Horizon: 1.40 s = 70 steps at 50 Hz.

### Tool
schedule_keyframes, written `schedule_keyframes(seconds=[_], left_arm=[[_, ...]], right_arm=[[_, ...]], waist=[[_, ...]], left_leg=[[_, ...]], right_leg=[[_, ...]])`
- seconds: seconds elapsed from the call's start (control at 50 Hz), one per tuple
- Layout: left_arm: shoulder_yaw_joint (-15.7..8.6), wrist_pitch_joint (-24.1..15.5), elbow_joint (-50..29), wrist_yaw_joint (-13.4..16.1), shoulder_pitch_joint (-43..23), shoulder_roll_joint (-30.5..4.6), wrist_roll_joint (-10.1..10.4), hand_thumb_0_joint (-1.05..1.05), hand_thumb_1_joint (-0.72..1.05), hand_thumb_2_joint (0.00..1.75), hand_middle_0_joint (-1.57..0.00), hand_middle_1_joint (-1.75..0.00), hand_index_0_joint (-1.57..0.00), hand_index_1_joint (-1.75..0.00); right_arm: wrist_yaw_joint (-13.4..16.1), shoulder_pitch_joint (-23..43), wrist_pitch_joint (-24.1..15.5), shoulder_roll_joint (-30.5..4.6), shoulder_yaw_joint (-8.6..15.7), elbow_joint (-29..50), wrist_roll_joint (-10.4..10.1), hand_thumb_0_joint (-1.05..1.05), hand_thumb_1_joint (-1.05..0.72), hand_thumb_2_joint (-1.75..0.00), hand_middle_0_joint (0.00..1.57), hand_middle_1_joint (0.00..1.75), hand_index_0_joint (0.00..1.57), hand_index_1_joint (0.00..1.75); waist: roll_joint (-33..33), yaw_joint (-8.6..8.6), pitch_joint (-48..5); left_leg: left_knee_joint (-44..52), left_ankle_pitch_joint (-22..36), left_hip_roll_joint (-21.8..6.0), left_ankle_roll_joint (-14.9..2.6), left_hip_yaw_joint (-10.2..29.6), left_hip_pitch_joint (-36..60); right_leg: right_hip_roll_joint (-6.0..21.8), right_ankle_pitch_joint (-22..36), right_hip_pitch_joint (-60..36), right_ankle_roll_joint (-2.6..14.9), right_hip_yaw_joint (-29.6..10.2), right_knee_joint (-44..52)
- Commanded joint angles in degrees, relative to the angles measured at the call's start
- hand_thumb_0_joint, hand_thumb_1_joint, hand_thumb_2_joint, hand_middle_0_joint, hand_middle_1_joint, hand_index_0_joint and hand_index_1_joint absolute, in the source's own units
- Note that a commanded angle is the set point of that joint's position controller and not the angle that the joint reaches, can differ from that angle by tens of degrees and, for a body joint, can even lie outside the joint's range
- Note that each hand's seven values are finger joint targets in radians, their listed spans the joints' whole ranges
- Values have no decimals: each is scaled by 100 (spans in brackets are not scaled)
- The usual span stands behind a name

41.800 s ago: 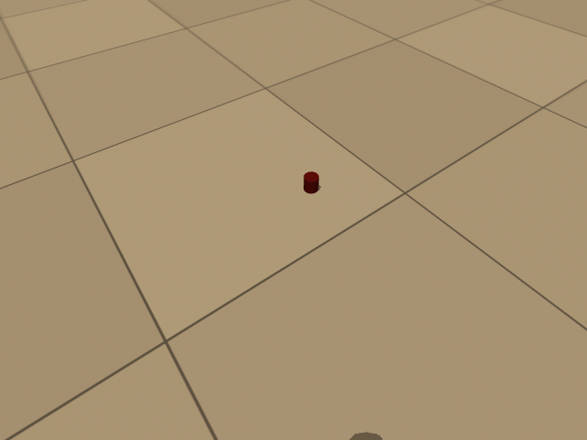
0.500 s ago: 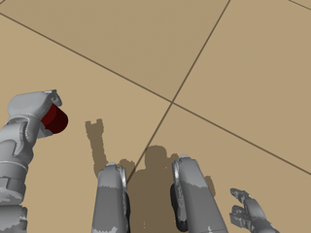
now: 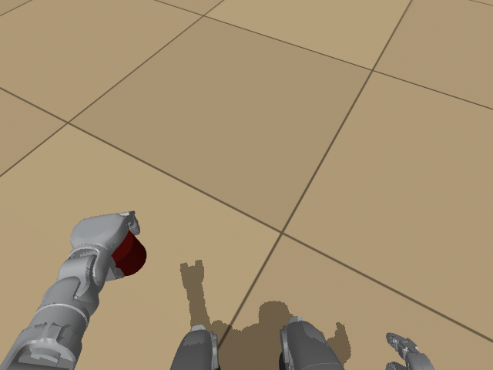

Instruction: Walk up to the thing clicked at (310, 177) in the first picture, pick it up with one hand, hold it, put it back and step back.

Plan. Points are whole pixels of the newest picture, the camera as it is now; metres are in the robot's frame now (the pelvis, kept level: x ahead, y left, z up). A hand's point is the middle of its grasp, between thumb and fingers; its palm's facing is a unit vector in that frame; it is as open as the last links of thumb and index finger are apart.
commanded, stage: lift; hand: left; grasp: from above
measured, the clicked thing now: (121, 251) +0.36 +0.24 -0.10
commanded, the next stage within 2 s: hold in 0.32 s
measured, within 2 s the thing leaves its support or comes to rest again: neither
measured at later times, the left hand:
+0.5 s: hand (101, 229) +0.36 +0.24 +0.00, palm faces -0.44 -0.08 -0.89, open 10.1 cm
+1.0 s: hand (97, 220) +0.36 +0.23 +0.04, palm faces -0.44 -0.05 -0.89, open 10.1 cm
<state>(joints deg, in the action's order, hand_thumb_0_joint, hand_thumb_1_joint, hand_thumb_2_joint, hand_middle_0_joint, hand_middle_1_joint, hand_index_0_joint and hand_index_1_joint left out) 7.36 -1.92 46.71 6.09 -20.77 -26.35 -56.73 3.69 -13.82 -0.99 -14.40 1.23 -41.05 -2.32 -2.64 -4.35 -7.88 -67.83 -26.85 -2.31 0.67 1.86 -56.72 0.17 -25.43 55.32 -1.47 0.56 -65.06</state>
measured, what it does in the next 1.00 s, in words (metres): rises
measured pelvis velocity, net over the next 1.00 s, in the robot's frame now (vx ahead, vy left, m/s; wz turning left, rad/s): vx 0.05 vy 0.00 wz -0.02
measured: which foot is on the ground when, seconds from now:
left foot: down 0.00-1.00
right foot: down 0.00-1.00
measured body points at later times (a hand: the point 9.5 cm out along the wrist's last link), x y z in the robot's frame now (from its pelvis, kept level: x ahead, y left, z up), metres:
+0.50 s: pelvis +0.04 +0.01 +0.06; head +0.09 +0.00 +0.51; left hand +0.38 +0.24 +0.05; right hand +0.14 -0.26 -0.06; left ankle +0.06 +0.12 -0.64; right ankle +0.06 -0.14 -0.64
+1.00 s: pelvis +0.05 +0.00 +0.08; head +0.07 -0.01 +0.53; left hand +0.38 +0.23 +0.09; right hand +0.17 -0.26 -0.04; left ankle +0.06 +0.12 -0.64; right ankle +0.06 -0.14 -0.64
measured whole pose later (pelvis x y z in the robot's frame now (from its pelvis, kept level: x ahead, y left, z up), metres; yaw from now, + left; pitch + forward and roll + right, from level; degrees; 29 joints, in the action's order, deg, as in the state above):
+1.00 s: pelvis +0.05 +0.00 +0.08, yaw -1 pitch +5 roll +0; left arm 11.3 0.7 39.1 -0.2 -15.5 -23.7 -56.7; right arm 2.8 -13.3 2.6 -14.4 2.3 -39.0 -3.3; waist -2.5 -0.8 -3.7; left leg -38.7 -19.3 -1.5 0.3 -1.5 -24.7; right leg 1.1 -18.2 25.0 -1.8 -1.9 -37.9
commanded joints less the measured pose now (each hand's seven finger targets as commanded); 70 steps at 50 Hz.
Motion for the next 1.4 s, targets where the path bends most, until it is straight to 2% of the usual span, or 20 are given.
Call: schedule_keyframes(seconds=[0.0, 0.18, 0.24, 0.26, 0.28, 0.32, 0.42, 0.44, 0.5, 0.74, 0.82, 0.84, 0.88, 0.92, 1.06, 1.08, 1.14, 1.16, 1.2, 1.38], left_arm=[[-391, 78, -708, 364, -1781, -1175, -41, 0, 51, 76, -73, -104, -82, -95], [-337, 211, -841, 295, -1566, -1108, 46, 0, 46, 73, -71, -102, -79, -93], [-214, 256, -1019, 284, -1666, -963, 69, 0, 46, 75, -71, -102, -80, -93], [-284, 265, -1006, 278, -1629, -1009, 103, 0, 46, 74, -71, -102, -79, -93], [-156, 274, -948, 249, -1516, -858, 116, 0, 47, 73, -71, -101, -80, -92], [-226, 268, -1005, 219, -1552, -996, 96, 0, 47, 72, -72, -100, -80, -91], [-62, 258, -1161, 71, -1476, -799, 69, 0, 45, 72, -69, -101, -78, -92], [-173, 262, -1199, 61, -1444, -931, 76, 0, 45, 73, -70, -99, -79, -90], [-142, 245, -1285, -45, -1520, -957, -12, 0, 44, 76, -68, -103, -77, -93], [-139, 248, -1519, -359, -1231, -909, -49, 0, 48, 82, -70, -107, -79, -97], [-105, 226, -1690, -431, -1305, -904, -42, 0, 47, 83, -69, -108, -78, -98], [-166, 214, -1794, -433, -1363, -999, -42, 0, 47, 83, -68, -110, -77, -100], [-76, 214, -1791, -431, -1288, -853, -42, 0, 47, 84, -68, -109, -77, -99], [-198, 230, -1813, -408, -1271, -982, -34, 0, 47, 84, -68, -109, -78, -100], [-104, 298, -1893, -458, -1214, -890, 19, 0, 46, 85, -66, -114, -76, -103], [0, 309, -1906, -483, -1171, -793, 8, 0, 47, 87, -67, -114, -77, -104], [-55, 321, -1902, -521, -1183, -848, 30, 0, 45, 85, -66, -114, -76, -104], [-116, 311, -2015, -527, -1253, -938, 46, 0, 46, 84, -66, -114, -76, -104], [-64, 309, -2005, -545, -1236, -888, 24, 0, 46, 84, -66, -116, -76, -105], [-121, 321, -2100, -558, -1228, -915, 76, 0, 48, 78, -65, -116, -76, -104]], right_arm=[[16, -146, -241, -778, 317, 444, 23, 0, -91, -90, 20, 30, 20, 30], [-12, -73, -239, -772, 388, 503, 13, 0, -91, -90, 20, 30, 20, 30], [-6, -83, -214, -747, 370, 518, -7, 0, -91, -90, 20, 30, 20, 30], [0, -119, -209, -756, 384, 490, -3, 0, -90, -90, 20, 30, 20, 30], [-5, -80, -211, -727, 373, 484, 8, 0, -90, -90, 20, 30, 20, 30], [2, -78, -195, -775, 396, 508, -16, 0, -90, -90, 20, 30, 20, 30], [-9, -49, -149, -750, 392, 526, -20, 0, -90, -89, 20, 30, 20, 30], [-10, -28, -132, -777, 408, 534, -21, 0, -90, -89, 20, 30, 20, 30], [-12, -32, -83, -766, 410, 539, -27, 0, -90, -89, 20, 30, 20, 30], [-65, 106, 91, -797, 438, 769, -74, 0, -90, -89, 20, 30, 20, 30], [-68, 162, 118, -801, 417, 824, -85, 0, -90, -89, 20, 30, 20, 30], [-57, 218, 131, -812, 417, 845, -77, 0, -90, -89, 20, 30, 20, 30], [-58, 224, 131, -795, 398, 873, -78, 0, -89, -89, 20, 30, 20, 30], [-57, 313, 143, -808, 397, 907, -84, 0, -89, -89, 20, 30, 20, 30], [-55, 431, 159, -787, 356, 949, -97, 0, -90, -89, 20, 30, 20, 30], [-55, 488, 156, -756, 330, 974, -101, 0, -90, -89, 20, 30, 20, 30], [-45, 485, 159, -757, 320, 958, -99, 0, -90, -90, 20, 30, 20, 30], [-38, 556, 166, -763, 326, 982, -102, 0, -90, -90, 20, 30, 20, 30], [-23, 597, 161, -749, 304, 1000, -107, 0, -90, -90, 20, 30, 20, 30], [2, 760, 136, -712, 247, 1000, -119, 0, -90, -89, 20, 30, 20, 30]], waist=[[-176, 38, -1574], [-99, 212, -1576], [26, 152, -1529], [-5, 158, -1521], [19, 151, -1418], [45, 181, -1392], [-15, 185, -1352], [-14, 255, -1401], [17, 244, -1411], [76, 335, -1240], [-7, 315, -1189], [-29, 381, -1196], [89, 332, -1102], [19, 405, -1062], [128, 387, -870], [216, 400, -819], [262, 390, -916], [241, 468, -941], [274, 414, -884], [209, 463, -591]], left_leg=[[1580, 342, 234, -114, -60, 1612], [2224, 1107, 246, -78, -128, 2468], [2346, 1326, 266, -102, -160, 2680], [2403, 1389, 268, -94, -177, 2748], [2468, 1438, 258, -86, -160, 2802], [2598, 1502, 255, -82, -174, 2967], [2792, 1903, 246, -59, -186, 3290], [2825, 2006, 254, -62, -204, 3370], [2875, 2373, 267, -65, -232, 3495], [3176, 2802, 296, -91, -321, 3835], [3278, 2739, 287, -85, -319, 3934], [3322, 2673, 281, -84, -315, 3976], [3372, 2599, 272, -90, -305, 3996], [3436, 2487, 291, -89, -331, 4019], [3599, 2211, 285, -113, -331, 4041], [3633, 2163, 296, -124, -329, 4059], [3644, 2177, 319, -151, -370, 4121], [3694, 2175, 321, -150, -383, 4180], [3721, 2093, 331, -159, -394, 4194], [3975, 1616, 320, -139, -387, 4198]], right_leg=[[-228, 322, -1332, 198, -75, 1528], [-237, 988, -2168, 199, -60, 2068], [-229, 1227, -2397, 178, -116, 2278], [-232, 1295, -2437, 183, -115, 2318], [-238, 1315, -2502, 179, -89, 2362], [-240, 1346, -2550, 194, -84, 2453], [-261, 1632, -2778, 215, -52, 2592], [-252, 1725, -2910, 211, -57, 2638], [-256, 2083, -3109, 203, -79, 2687], [-244, 2486, -3537, 193, -77, 2949], [-246, 2363, -3526, 208, -65, 3001], [-244, 2297, -3526, 205, -68, 3058], [-249, 2241, -3542, 207, -64, 3076], [-228, 2142, -3600, 202, -75, 3175], [-223, 1895, -3629, 173, -95, 3370], [-211, 1869, -3612, 170, -101, 3400], [-185, 1917, -3751, 138, -130, 3467], [-175, 1911, -3780, 138, -122, 3509], [-168, 1841, -3728, 129, -150, 3558], [-171, 1303, -3789, 149, -154, 3785]])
